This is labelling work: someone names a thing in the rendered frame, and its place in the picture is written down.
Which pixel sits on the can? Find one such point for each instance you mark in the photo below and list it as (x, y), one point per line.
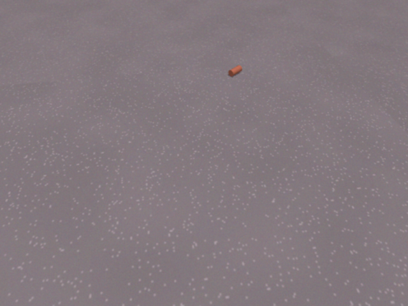
(235, 70)

